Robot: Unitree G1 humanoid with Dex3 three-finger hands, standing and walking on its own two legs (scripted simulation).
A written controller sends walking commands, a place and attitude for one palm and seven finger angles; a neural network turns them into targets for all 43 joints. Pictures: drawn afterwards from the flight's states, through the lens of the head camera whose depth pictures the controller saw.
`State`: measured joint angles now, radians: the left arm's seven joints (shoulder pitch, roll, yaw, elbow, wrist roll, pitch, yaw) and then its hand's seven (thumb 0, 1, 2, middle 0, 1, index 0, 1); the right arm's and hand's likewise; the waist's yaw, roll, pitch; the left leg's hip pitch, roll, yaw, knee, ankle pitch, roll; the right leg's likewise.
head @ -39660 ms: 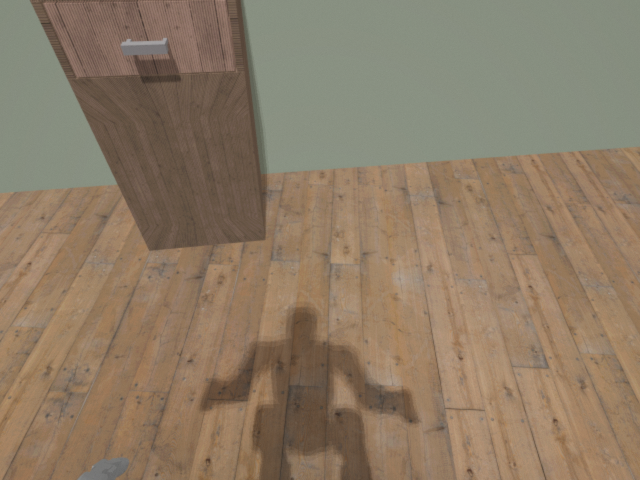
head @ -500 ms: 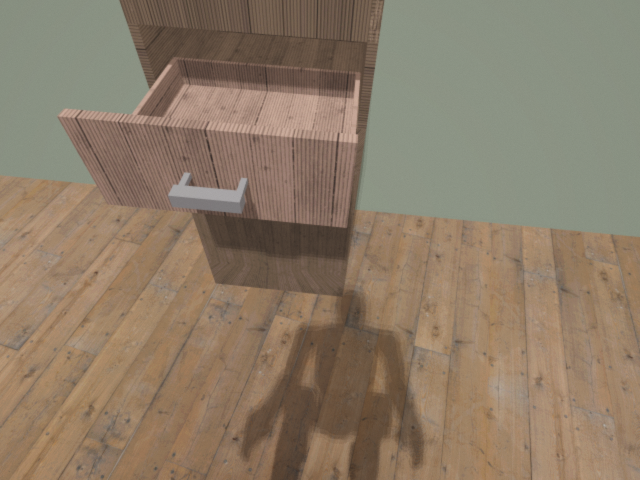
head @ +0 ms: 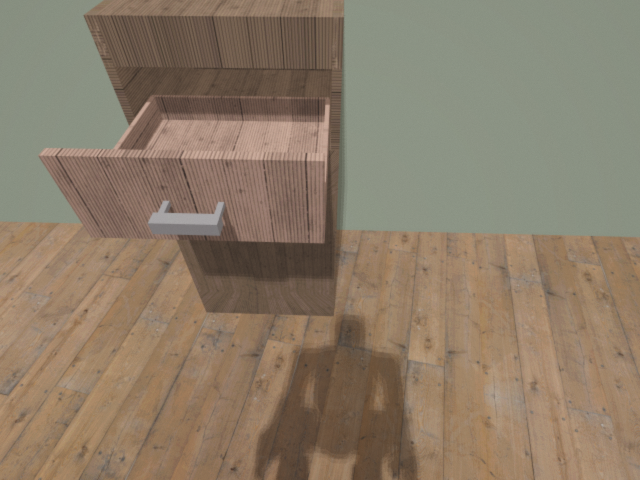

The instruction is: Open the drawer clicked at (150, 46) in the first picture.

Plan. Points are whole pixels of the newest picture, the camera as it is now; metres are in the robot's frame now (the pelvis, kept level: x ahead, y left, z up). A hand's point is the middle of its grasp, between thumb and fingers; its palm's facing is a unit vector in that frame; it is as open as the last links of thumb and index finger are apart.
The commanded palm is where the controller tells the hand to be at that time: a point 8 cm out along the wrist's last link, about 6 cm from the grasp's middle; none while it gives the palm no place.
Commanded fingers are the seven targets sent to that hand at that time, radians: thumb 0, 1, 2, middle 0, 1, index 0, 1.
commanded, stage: let the arm hang, fingers relaxed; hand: left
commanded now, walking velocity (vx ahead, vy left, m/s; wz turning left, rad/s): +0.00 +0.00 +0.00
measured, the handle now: (189, 215) +0.49 +0.23 +0.05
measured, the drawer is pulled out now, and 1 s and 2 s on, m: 0.30 0.30 0.30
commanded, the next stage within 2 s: look to check the result in 0.12 s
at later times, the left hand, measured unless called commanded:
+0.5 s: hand out of the picture +0.00 +0.15 -0.17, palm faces +0.06 -0.98 -0.20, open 7.4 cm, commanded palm none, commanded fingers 0.00 0.90 0.90 -0.20 -0.30 -0.20 -0.30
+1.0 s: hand out of the picture +0.02 +0.15 -0.17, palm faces +0.06 -0.98 -0.21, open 7.4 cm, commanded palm none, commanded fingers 0.00 0.90 0.90 -0.20 -0.30 -0.20 -0.30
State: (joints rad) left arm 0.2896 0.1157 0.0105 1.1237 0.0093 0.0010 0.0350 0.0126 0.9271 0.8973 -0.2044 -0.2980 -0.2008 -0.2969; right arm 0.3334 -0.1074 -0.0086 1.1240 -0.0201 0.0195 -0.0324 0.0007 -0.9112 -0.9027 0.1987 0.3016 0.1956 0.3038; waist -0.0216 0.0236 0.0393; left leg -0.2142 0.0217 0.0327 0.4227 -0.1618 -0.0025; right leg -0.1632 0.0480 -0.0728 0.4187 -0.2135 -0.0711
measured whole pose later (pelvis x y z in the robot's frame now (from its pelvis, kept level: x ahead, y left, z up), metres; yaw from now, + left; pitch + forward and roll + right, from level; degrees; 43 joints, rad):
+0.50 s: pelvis +0.02 -0.01 +0.00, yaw +0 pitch -2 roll +0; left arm 0.30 0.11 0.02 1.15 0.00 0.00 0.04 0.00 0.91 0.90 -0.20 -0.30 -0.20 -0.30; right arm 0.32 -0.11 -0.01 1.13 -0.02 0.02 -0.04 0.00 -0.91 -0.90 0.20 0.30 0.19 0.30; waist -0.02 0.03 0.06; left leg -0.20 0.03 0.02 0.41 -0.18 -0.02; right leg -0.14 0.06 -0.08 0.40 -0.23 -0.08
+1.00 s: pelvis +0.03 -0.02 +0.00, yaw +1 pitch -2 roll +0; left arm 0.28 0.11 0.02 1.14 0.00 -0.01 0.04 0.00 0.91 0.90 -0.20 -0.30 -0.20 -0.30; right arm 0.30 -0.13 -0.01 1.13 -0.02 0.02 -0.05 0.00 -0.91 -0.90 0.20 0.30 0.19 0.30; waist -0.02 0.03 0.06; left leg -0.17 0.04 0.01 0.40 -0.19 -0.03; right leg -0.10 0.07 -0.09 0.37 -0.24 -0.09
